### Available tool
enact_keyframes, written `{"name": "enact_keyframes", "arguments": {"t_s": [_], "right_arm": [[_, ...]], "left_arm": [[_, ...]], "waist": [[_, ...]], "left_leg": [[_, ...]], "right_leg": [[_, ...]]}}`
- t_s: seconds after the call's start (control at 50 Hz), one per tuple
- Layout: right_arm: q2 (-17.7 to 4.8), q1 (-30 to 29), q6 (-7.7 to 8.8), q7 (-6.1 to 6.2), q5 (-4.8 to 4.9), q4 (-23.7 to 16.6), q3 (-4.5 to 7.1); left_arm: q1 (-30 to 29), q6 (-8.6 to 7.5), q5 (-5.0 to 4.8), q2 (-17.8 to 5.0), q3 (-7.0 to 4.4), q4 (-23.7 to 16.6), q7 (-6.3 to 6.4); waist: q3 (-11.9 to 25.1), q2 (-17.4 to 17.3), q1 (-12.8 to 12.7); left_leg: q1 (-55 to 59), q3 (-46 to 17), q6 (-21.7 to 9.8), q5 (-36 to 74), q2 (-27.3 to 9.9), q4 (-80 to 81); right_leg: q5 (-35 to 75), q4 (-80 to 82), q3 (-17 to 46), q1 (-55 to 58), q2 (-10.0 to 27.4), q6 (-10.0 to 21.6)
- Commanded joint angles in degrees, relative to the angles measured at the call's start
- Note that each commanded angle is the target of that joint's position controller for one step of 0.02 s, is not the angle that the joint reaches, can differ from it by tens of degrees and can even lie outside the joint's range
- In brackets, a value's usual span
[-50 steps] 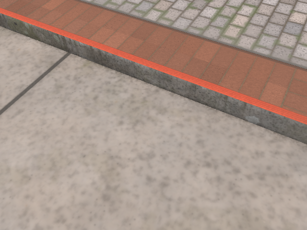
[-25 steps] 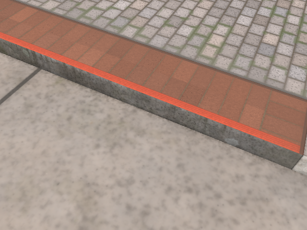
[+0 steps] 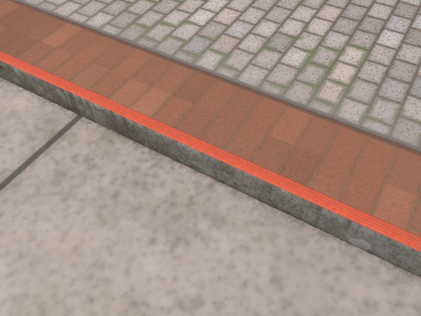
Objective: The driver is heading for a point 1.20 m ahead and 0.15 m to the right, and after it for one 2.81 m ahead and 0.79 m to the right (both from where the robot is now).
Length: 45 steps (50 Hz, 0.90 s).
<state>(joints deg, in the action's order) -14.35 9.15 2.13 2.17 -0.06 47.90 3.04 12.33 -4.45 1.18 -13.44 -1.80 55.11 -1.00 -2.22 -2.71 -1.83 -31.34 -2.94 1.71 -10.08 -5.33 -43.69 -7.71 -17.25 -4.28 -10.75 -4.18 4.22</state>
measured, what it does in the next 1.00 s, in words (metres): walks ahead: left foot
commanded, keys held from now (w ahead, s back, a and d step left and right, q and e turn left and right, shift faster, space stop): no key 0.36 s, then w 0.64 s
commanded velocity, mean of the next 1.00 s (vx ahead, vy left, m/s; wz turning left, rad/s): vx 0.24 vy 0.00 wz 0.00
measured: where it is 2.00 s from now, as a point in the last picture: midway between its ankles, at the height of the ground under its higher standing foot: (229, 310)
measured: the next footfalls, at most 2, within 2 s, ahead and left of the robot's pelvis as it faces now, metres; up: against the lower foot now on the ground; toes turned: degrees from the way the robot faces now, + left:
left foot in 0.10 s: +0.17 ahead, +0.15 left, +0.00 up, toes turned +2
right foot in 1.12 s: +0.51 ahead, -0.10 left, +0.00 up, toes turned -4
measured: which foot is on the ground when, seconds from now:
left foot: up 0.00-0.08, down 0.10-1.00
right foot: down 0.00-0.64, up 0.66-1.00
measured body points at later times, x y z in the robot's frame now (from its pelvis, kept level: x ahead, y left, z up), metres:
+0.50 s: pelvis +0.08 +0.03 -0.02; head +0.09 +0.03 +0.43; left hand +0.11 +0.29 -0.16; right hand +0.18 -0.23 -0.15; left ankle +0.10 +0.14 -0.74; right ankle +0.01 -0.08 -0.74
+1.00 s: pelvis +0.26 +0.04 +0.00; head +0.28 +0.05 +0.44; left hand +0.46 +0.28 -0.11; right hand +0.20 -0.21 -0.15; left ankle +0.13 +0.15 -0.74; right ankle +0.43 -0.10 -0.70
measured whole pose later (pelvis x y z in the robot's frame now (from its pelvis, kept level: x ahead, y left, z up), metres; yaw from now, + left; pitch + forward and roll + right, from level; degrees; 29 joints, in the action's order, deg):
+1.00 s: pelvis +0.26 +0.04 +0.00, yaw +0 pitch +1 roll +1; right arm -12.0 23.8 5.2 0.4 0.4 59.7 2.5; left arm 0.0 -3.9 -1.4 -14.1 -2.7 52.1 -1.3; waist -1.3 1.9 4.2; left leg 5.9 2.9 -1.8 -16.4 2.2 -9.5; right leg -0.9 -35.9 -0.5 -35.2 4.9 1.2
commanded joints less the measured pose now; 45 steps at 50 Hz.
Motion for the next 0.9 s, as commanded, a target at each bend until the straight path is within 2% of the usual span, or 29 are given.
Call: {"name": "enact_keyframes", "arguments": {"t_s": [0.02, 0.06, 0.08, 0.1, 0.12, 0.14, 0.16, 0.18, 0.24, 0.36, 0.38, 0.42, 0.44, 0.46, 0.5, 0.52, 0.54, 0.58, 0.6, 0.62, 0.64, 0.66, 0.68, 0.7, 0.74, 0.76, 0.8, 0.84, 0.9], "right_arm": [[-3.80, 4.03, -0.81, -0.06, 0.13, -1.17, 0.78], [-4.32, 2.93, -0.88, -0.11, -0.17, -1.44, 1.03], [-4.49, 3.42, -0.75, -0.10, -0.53, -1.10, 1.18], [-5.99, 3.57, -0.61, 0.08, -1.06, -1.06, 1.54], [-8.95, 3.87, -0.63, 0.46, -1.13, -1.34, 2.10], [-10.14, 1.98, -0.89, 0.58, -0.71, -0.88, 2.21], [-5.93, 0.59, -1.00, -0.02, -0.32, -0.68, 1.54], [-4.07, -0.84, -0.94, -0.47, -0.25, -0.74, 1.14], [-4.89, -0.71, -0.13, -0.87, -0.35, 0.40, 1.29], [-4.78, -0.36, -0.09, -0.53, -0.02, 3.07, 1.32], [-4.47, 0.52, -0.28, -0.53, 0.12, 4.01, 1.33], [-5.12, 0.91, -0.74, -0.55, 0.90, 4.84, 1.82], [-4.86, 0.45, -0.58, -0.55, 1.03, 4.71, 1.80], [-4.45, -0.58, 0.04, -0.60, 1.20, 4.29, 1.67], [-2.63, -4.18, 2.20, -1.30, 1.55, 2.80, 1.21], [-2.12, -5.54, 3.18, -1.85, 1.55, 2.01, 1.02], [-2.20, -6.60, 3.90, -2.36, 1.34, 1.65, 0.98], [-1.92, -4.30, 4.52, -3.29, 1.61, 2.51, 1.03], [-2.27, 0.26, 4.44, -3.52, 1.96, 4.37, 1.40], [-4.49, 7.51, 4.20, -3.40, 1.87, 7.15, 2.61], [-10.77, 15.32, 4.38, -3.13, 1.65, 9.20, 4.62], [-13.12, 22.04, 4.48, -3.54, 1.27, 10.53, 4.89], [-7.37, 18.70, 4.92, -3.59, 0.56, 9.94, 2.73], [-4.89, 14.54, 5.11, -3.62, 0.41, 8.73, 1.84], [-3.38, 10.55, 4.89, -3.75, 0.49, 7.58, 0.88], [-2.89, 10.41, 4.57, -3.62, 0.26, 7.75, 0.50], [-3.69, 12.17, 4.05, -3.03, 0.14, 8.42, 0.41], [-5.78, 13.03, 3.82, -2.27, 0.09, 8.63, 0.74], [-7.08, 13.16, 3.56, -1.50, -0.05, 8.71, 0.95]], "left_arm": [[-3.22, 0.13, -0.35, -9.05, -1.53, -2.70, 0.57], [-3.73, 0.79, -0.98, -8.68, -1.26, -2.24, 0.68], [-3.89, 1.04, -1.51, -7.90, -0.93, -2.11, 0.77], [-1.59, 1.08, -1.43, -6.09, -0.28, -1.46, 0.83], [1.49, 0.85, -0.24, -4.85, 0.16, -1.17, 0.83], [7.41, 0.81, 0.00, -3.37, 0.28, -0.05, 0.85], [5.01, 1.37, -0.17, -4.01, 0.42, 0.09, 1.31], [2.18, 2.13, -0.42, -5.60, 0.11, -0.15, 1.59], [1.22, 3.68, -0.54, -6.32, -0.07, 0.41, 2.18], [0.63, 3.80, -1.09, -5.98, -0.13, 2.03, 2.25], [1.96, 3.96, -1.19, -5.58, -0.13, 2.92, 2.26], [2.08, 4.25, -1.74, -6.39, -0.57, 3.33, 2.24], [2.03, 4.04, -2.02, -6.58, -0.67, 3.18, 2.27], [2.93, 3.39, -2.37, -6.84, -0.73, 3.09, 2.33], [6.97, 1.56, -2.85, -9.71, -1.51, 4.05, 2.35], [7.07, 0.76, -2.92, -11.64, -2.13, 4.30, 2.35], [7.49, 0.05, -2.82, -11.06, -2.15, 4.42, 2.24], [6.62, -0.34, -2.88, -10.11, -2.06, 4.03, 1.77], [3.90, -0.03, -3.05, -10.17, -2.02, 3.13, 1.51], [0.50, 0.03, -2.86, -10.37, -1.99, 1.68, 1.39], [-2.38, -0.39, -2.84, -8.35, -1.39, -0.69, 1.47], [-1.64, -1.33, -2.20, -5.22, -0.57, -1.81, 1.68], [-2.23, -1.96, -3.17, -7.29, -1.23, -2.08, 1.32], [-1.62, -2.15, -4.22, -7.31, -1.37, -1.72, 0.81], [-2.07, -1.79, -3.55, -6.90, -1.96, -1.21, 0.65], [-1.86, -1.30, -3.13, -6.51, -2.23, -1.19, 0.49], [-2.24, -0.42, -2.59, -4.60, -2.16, -1.27, 0.13], [-6.59, 0.02, -2.24, -3.54, -1.94, -3.06, 0.27], [-13.54, 0.01, -2.22, -2.49, -1.32, -5.46, 0.20]], "waist": [[6.12, 6.85, 2.33], [5.02, 6.41, 2.84], [4.83, 5.75, 3.60], [4.77, 3.72, 3.36], [6.21, -0.59, 1.13], [7.25, -7.60, -3.23], [7.15, -7.15, -1.49], [4.81, -5.05, -0.59], [4.19, -2.13, 0.09], [5.96, 1.17, 0.85], [6.99, 1.50, 0.68], [3.53, 3.19, 0.84], [0.13, 4.57, 0.85], [-3.19, 5.65, 0.28], [-6.74, 10.33, -1.25], [-8.13, 12.69, -0.88], [-8.15, 12.20, -0.95], [-5.82, 11.05, 0.87], [-4.20, 10.00, 3.59], [-1.33, 8.28, 7.10], [0.74, -3.20, 9.62], [5.50, -15.05, 10.91], [3.82, -7.87, 8.15], [1.64, -4.25, 5.96], [-0.45, 0.19, 3.82], [-0.41, -1.07, 3.07], [-0.62, -1.64, 2.66], [-2.05, -0.80, 3.21], [-3.90, -1.61, 4.53]], "left_leg": [[12.53, 0.38, 0.04, 3.07, 0.50, 5.48], [14.96, 0.91, -0.94, 2.93, 1.21, 11.25], [18.15, 1.55, -1.77, 5.68, 1.84, 16.18], [21.87, -0.42, -2.76, 13.13, 0.31, 20.52], [26.57, -4.45, -4.24, 24.59, -3.95, 19.49], [28.01, -7.30, -8.40, 24.19, -6.65, 18.25], [23.44, -6.77, -8.43, 14.16, -4.94, 19.55], [21.00, -5.06, -6.67, 9.44, -2.34, 19.72], [21.23, -2.39, -4.80, 13.14, 0.23, 17.67], [23.93, -1.07, -5.50, 21.34, 1.03, 14.72], [24.25, -0.24, -5.64, 15.13, 1.86, 14.63], [20.80, 1.17, -6.41, -6.78, 3.90, 13.52], [17.15, 1.12, -6.65, -16.94, 4.41, 13.51], [12.58, 1.11, -6.71, -21.35, 4.82, 12.77], [2.40, 4.39, -6.15, -15.72, 6.11, 5.45], [-1.86, 5.77, -6.16, -11.35, 5.52, 2.51], [-3.80, 5.05, -6.53, -11.41, 4.41, 1.72], [0.02, 5.69, -7.41, -13.13, 3.96, 5.72], [10.05, 6.74, -8.04, -9.72, 5.08, 11.42], [23.83, 5.36, -8.85, -5.17, 6.13, 14.57], [34.00, -10.86, -13.33, -4.64, -2.24, 21.74], [45.64, -33.21, -20.14, 0.29, -14.31, 30.27], [44.89, -33.08, -19.49, 4.88, -16.40, 29.31], [42.06, -25.40, -17.43, 8.31, -14.59, 28.59], [37.35, -14.23, -14.12, 12.50, -10.41, 30.95], [35.27, -10.66, -12.87, 14.08, -8.70, 32.04], [33.42, -6.75, -12.67, 16.92, -7.00, 33.72], [31.44, -5.04, -13.18, 16.31, -6.91, 35.79], [27.86, -2.14, -12.65, 12.73, -5.86, 37.95]], "right_leg": [[24.41, 3.38, 6.85, -3.23, 15.93, 9.12], [16.05, 1.42, 8.25, -3.16, 15.91, 8.10], [10.79, -0.53, 8.35, -3.64, 14.50, 6.45], [5.42, -2.86, 8.16, -4.45, 12.03, 3.57], [-1.54, -6.66, 6.09, -6.66, 8.26, 0.79], [-10.09, -6.79, 3.54, -9.08, 4.59, -1.25], [-9.97, -6.24, 2.60, -5.03, 4.65, -2.26], [-8.90, -6.03, 2.44, -4.80, 4.60, -2.58], [-5.53, -6.14, 3.26, -4.40, 5.51, -2.32], [2.23, -7.82, 3.46, -2.09, 6.25, -2.62], [-2.96, -7.67, 2.80, -1.48, 5.71, -2.40], [-19.94, -7.19, 3.45, -4.69, 5.51, -0.37], [-26.73, -5.81, 5.55, -6.58, 6.83, 1.09], [-30.69, -4.10, 8.70, -6.58, 8.81, 2.73], [-31.15, 1.39, 19.93, -0.33, 16.86, 7.16], [-25.90, 2.89, 25.57, 2.93, 22.04, 9.48], [-17.45, 1.88, 27.31, 5.17, 24.14, 10.41], [-6.43, -1.32, 23.37, 6.88, 23.44, 8.93], [-4.40, -3.27, 18.83, 2.11, 20.68, 6.65], [2.90, -8.86, 13.18, -5.08, 16.01, 3.76], [8.04, -27.69, 2.98, -15.07, 6.88, -1.26], [-17.40, -46.86, 3.21, -27.84, 1.44, -3.93], [-22.81, -54.85, 9.36, -33.72, 3.96, -2.39], [-18.82, -56.51, 10.01, -34.54, 6.58, -0.78], [-10.50, -50.78, 8.26, -33.13, 10.38, 0.22], [-8.06, -47.93, 7.40, -30.49, 11.26, -0.03], [-5.12, -43.67, 5.34, -29.00, 11.11, -1.54], [-1.74, -36.73, 4.34, -29.90, 10.84, -3.21], [5.26, -24.19, 3.24, -27.01, 9.50, -4.10]]}}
